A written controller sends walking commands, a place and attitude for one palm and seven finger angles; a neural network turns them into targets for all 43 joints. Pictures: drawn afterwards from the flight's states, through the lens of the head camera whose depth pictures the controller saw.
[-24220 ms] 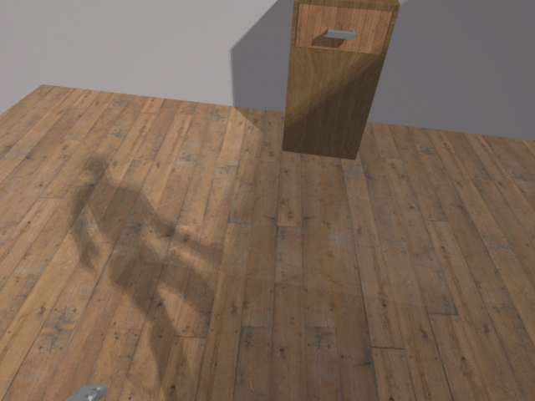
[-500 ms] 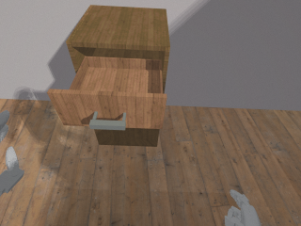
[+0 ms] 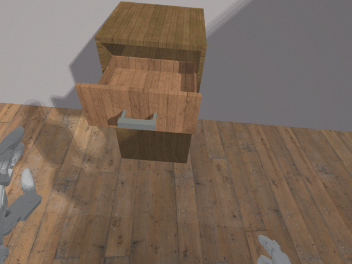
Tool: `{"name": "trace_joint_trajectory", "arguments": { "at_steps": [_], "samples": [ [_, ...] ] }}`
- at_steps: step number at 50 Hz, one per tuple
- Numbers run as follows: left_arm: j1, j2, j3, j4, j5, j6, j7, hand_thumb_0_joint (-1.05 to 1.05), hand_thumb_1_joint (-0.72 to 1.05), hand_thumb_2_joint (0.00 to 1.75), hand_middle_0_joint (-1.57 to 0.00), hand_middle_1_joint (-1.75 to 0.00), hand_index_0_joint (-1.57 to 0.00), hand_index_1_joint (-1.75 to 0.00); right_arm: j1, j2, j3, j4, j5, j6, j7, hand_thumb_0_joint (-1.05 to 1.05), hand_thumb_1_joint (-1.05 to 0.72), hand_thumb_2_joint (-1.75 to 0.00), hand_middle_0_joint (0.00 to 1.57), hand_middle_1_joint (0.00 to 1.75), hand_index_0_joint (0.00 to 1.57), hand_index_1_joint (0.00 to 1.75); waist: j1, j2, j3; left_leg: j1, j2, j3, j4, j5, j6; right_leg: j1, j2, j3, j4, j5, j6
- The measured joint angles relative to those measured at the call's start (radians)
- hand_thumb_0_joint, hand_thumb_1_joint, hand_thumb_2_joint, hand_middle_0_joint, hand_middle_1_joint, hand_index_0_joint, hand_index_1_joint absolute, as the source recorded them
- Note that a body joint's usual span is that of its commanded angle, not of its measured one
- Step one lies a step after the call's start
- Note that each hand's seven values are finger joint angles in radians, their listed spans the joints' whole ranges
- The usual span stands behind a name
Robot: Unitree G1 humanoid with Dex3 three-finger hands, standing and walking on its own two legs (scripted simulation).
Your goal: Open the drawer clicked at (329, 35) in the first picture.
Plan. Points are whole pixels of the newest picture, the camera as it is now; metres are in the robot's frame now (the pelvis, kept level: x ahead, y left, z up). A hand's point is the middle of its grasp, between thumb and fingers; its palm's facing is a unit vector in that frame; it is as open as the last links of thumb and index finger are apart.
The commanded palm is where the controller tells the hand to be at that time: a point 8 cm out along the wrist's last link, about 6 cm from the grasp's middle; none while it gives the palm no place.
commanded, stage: stop stepping back and stand still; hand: left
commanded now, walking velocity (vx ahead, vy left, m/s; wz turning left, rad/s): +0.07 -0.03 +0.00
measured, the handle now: (138, 119) +0.56 +0.14 -0.03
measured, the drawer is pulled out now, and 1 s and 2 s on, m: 0.30 0.30 0.30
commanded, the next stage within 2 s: let the arm hang, fingers relaxed in 0.04 s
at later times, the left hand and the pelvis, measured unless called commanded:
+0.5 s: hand out of the picture +0.03 +0.16 -0.16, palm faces +0.12 -0.98 -0.18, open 6.9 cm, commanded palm none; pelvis -0.02 -0.03 +0.00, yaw +3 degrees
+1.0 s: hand out of the picture -0.02 +0.16 -0.16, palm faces +0.07 -0.98 -0.17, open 7.4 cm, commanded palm none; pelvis -0.02 +0.00 +0.01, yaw +1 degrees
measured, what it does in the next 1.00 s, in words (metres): stands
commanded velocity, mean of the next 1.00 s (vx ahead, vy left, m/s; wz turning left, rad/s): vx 0.00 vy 0.00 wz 0.00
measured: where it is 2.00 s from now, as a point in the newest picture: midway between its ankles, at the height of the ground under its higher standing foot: outside the picture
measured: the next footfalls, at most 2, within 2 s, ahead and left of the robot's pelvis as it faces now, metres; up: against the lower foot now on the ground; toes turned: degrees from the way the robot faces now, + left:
none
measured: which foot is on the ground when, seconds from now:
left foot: down 0.00-1.00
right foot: down 0.00-1.00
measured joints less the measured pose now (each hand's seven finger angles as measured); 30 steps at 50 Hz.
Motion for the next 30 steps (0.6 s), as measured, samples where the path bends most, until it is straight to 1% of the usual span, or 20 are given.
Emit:
{"name": "trace_joint_trajectory", "arguments": {
  "at_steps": [2,3,4,5,7,8,9,10,11,13,14,16,17,18,20,21,22,24,26,30],
  "samples": [
    [0.009,0.020,-0.001,-0.027,0.007,0.008,0.005,0.02,0.89,0.90,-0.21,-0.31,-0.21,-0.30,0.014,0.009,-0.003,-0.001,-0.007,-0.019,-0.004,0.01,-0.90,-0.90,0.20,0.30,0.20,0.30,0.002,-0.023,0.003,0.006,-0.004,0.009,-0.006,0.024,-0.015,-0.031,0.009,0.029,0.115,-0.082,0.021],
    [0.014,0.032,0.003,-0.044,0.009,0.009,0.006,0.02,0.89,0.90,-0.21,-0.31,-0.21,-0.30,0.023,0.014,-0.004,-0.002,-0.008,-0.032,-0.004,0.01,-0.90,-0.90,0.20,0.30,0.20,0.30,-0.002,-0.027,0.000,0.009,-0.004,0.005,-0.016,0.032,-0.020,-0.038,0.012,0.033,0.153,-0.100,0.027],
    [0.019,0.045,0.010,-0.062,0.009,0.008,0.007,0.02,0.89,0.90,-0.21,-0.31,-0.21,-0.30,0.032,0.017,-0.003,-0.003,-0.007,-0.044,-0.002,0.01,-0.90,-0.90,0.20,0.30,0.20,0.30,-0.005,-0.026,-0.003,0.013,-0.003,-0.001,-0.028,0.039,-0.024,-0.034,0.014,0.031,0.158,-0.106,0.033],
    [0.024,0.059,0.020,-0.081,0.007,0.006,0.009,0.02,0.89,0.89,-0.21,-0.31,-0.21,-0.30,0.037,0.019,-0.002,-0.003,-0.006,-0.055,0.000,0.01,-0.90,-0.90,0.20,0.30,0.20,0.30,-0.005,-0.024,-0.005,0.016,0.000,-0.004,-0.037,0.044,-0.029,-0.020,0.014,0.026,0.131,-0.103,0.039],
    [0.032,0.084,0.048,-0.108,0.002,-0.012,0.013,0.02,0.89,0.89,-0.21,-0.31,-0.21,-0.30,0.038,0.019,0.004,-0.004,-0.002,-0.066,0.005,0.01,-0.90,-0.90,0.20,0.30,0.20,0.30,-0.004,-0.016,-0.005,0.011,0.006,-0.008,-0.032,0.044,-0.039,0.038,0.012,0.015,-0.006,-0.051,0.046],
    [0.003,0.092,0.040,-0.063,0.023,-0.035,-0.002,0.02,0.89,0.90,-0.21,-0.31,-0.21,-0.30,0.034,0.012,-0.006,0.007,-0.004,-0.077,0.019,0.01,-0.90,-0.90,0.20,0.30,0.20,0.30,0.005,-0.002,-0.009,-0.010,0.009,-0.008,-0.007,0.035,-0.043,0.046,0.007,0.004,-0.052,0.045,0.029],
    [-0.056,0.083,0.002,0.032,0.044,-0.033,-0.031,0.01,0.89,0.90,-0.21,-0.31,-0.20,-0.30,0.022,-0.002,-0.022,0.028,-0.005,-0.072,0.034,0.01,-0.90,-0.90,0.20,0.30,0.20,0.30,0.015,0.029,-0.014,-0.032,0.016,-0.013,0.028,0.021,-0.044,0.035,0.012,-0.006,-0.045,0.070,0.004],
    [-0.117,0.062,-0.046,0.155,0.057,-0.007,-0.061,0.01,0.89,0.90,-0.20,-0.31,-0.20,-0.30,0.009,-0.017,-0.036,0.053,-0.004,-0.059,0.043,0.01,-0.90,-0.90,0.20,0.30,0.20,0.30,0.017,0.062,-0.021,-0.048,0.019,-0.021,0.055,0.008,-0.043,0.027,0.014,-0.015,-0.027,0.057,-0.013],
    [-0.174,0.035,-0.093,0.293,0.062,0.031,-0.088,0.00,0.89,0.90,-0.20,-0.31,-0.20,-0.30,-0.002,-0.030,-0.045,0.079,-0.003,-0.041,0.048,0.01,-0.90,-0.90,0.20,0.30,0.20,0.30,0.011,0.088,-0.034,-0.060,0.020,-0.024,0.073,-0.007,-0.041,0.020,0.011,-0.023,-0.009,0.033,-0.023],
    [-0.266,-0.027,-0.167,0.574,0.065,0.116,-0.124,0.00,0.90,0.90,-0.20,-0.30,-0.20,-0.30,-0.008,-0.046,-0.051,0.116,-0.009,0.006,0.053,0.01,-0.90,-0.90,0.20,0.30,0.20,0.30,-0.004,0.120,-0.058,-0.077,0.022,-0.025,0.117,-0.046,-0.029,0.013,-0.001,-0.041,0.023,-0.006,-0.028],
    [-0.298,-0.058,-0.194,0.700,0.067,0.153,-0.134,0.00,0.90,0.90,-0.20,-0.30,-0.20,-0.30,-0.006,-0.047,-0.050,0.130,-0.015,0.028,0.054,0.01,-0.90,-0.90,0.20,0.30,0.20,0.30,-0.010,0.124,-0.061,-0.080,0.024,-0.027,0.142,-0.073,-0.021,0.014,-0.005,-0.048,0.037,-0.018,-0.029],
    [-0.335,-0.109,-0.232,0.909,0.070,0.205,-0.145,0.00,0.90,0.90,-0.19,-0.30,-0.20,-0.30,0.003,-0.037,-0.045,0.153,-0.024,0.061,0.056,0.01,-0.90,-0.90,0.20,0.30,0.20,0.30,-0.017,0.108,-0.051,-0.070,0.026,-0.029,0.165,-0.097,-0.010,0.018,-0.009,-0.055,0.058,-0.031,-0.031],
    [-0.342,-0.130,-0.248,0.991,0.069,0.222,-0.148,0.01,0.90,0.90,-0.19,-0.30,-0.19,-0.30,0.008,-0.028,-0.041,0.164,-0.027,0.072,0.056,0.01,-0.90,-0.90,0.20,0.30,0.20,0.30,-0.018,0.094,-0.038,-0.057,0.028,-0.031,0.149,-0.081,-0.006,0.021,-0.008,-0.058,0.065,-0.034,-0.032],
    [-0.343,-0.147,-0.262,1.063,0.067,0.234,-0.153,0.01,0.90,0.90,-0.19,-0.30,-0.19,-0.30,0.013,-0.017,-0.037,0.177,-0.029,0.080,0.055,0.01,-0.90,-0.90,0.20,0.30,0.20,0.30,-0.019,0.075,-0.021,-0.046,0.029,-0.033,0.131,-0.031,-0.015,0.026,-0.007,-0.058,0.068,-0.035,-0.034],
    [-0.334,-0.174,-0.287,1.192,0.061,0.248,-0.161,0.01,0.91,0.90,-0.19,-0.30,-0.19,-0.30,0.026,0.008,-0.025,0.206,-0.031,0.086,0.051,0.01,-0.91,-0.90,0.20,0.30,0.20,0.30,-0.014,0.029,0.011,-0.025,0.031,-0.026,0.103,-0.007,-0.049,0.038,-0.006,-0.051,0.054,-0.024,-0.033],
    [-0.327,-0.188,-0.299,1.248,0.058,0.252,-0.165,0.01,0.91,0.90,-0.19,-0.30,-0.19,-0.30,0.036,0.018,-0.019,0.220,-0.032,0.086,0.048,0.01,-0.91,-0.90,0.20,0.30,0.20,0.30,-0.011,0.015,0.022,-0.019,0.036,-0.026,0.085,-0.003,-0.060,0.044,0.000,-0.052,0.031,-0.010,-0.034],
    [-0.325,-0.197,-0.275,1.282,0.040,0.242,-0.152,-0.01,0.94,0.89,-0.20,-0.30,-0.20,-0.30,0.050,0.028,-0.015,0.234,-0.032,0.086,0.044,0.01,-0.91,-0.90,0.20,0.30,0.20,0.30,-0.006,0.006,0.033,-0.020,0.041,-0.031,0.068,0.004,-0.065,0.050,0.007,-0.058,0.002,0.008,-0.036],
    [-0.331,-0.177,-0.260,1.336,0.038,0.220,-0.145,-0.03,0.99,0.89,-0.20,-0.30,-0.20,-0.30,0.072,0.042,-0.010,0.265,-0.030,0.088,0.035,0.01,-0.91,-0.90,0.20,0.30,0.20,0.30,0.017,-0.003,0.057,-0.017,0.049,-0.037,0.028,0.030,-0.066,0.062,0.019,-0.064,-0.056,0.044,-0.041],
    [-0.326,-0.158,-0.262,1.391,0.042,0.207,-0.150,-0.04,1.00,0.89,-0.21,-0.30,-0.20,-0.30,0.085,0.047,-0.013,0.296,-0.028,0.091,0.027,0.01,-0.91,-0.90,0.20,0.30,0.20,0.30,0.030,0.002,0.076,-0.012,0.055,-0.037,-0.006,0.053,-0.061,0.074,0.029,-0.065,-0.107,0.076,-0.044],
    [-0.297,-0.146,-0.268,1.504,0.043,0.201,-0.153,-0.03,0.97,0.89,-0.20,-0.30,-0.20,-0.30,0.113,0.044,-0.025,0.348,-0.023,0.093,0.017,0.01,-0.91,-0.90,0.20,0.30,0.20,0.30,0.030,0.031,0.076,0.009,0.058,-0.032,-0.051,0.075,-0.053,0.103,0.037,-0.060,-0.174,0.112,-0.041]
  ]
}}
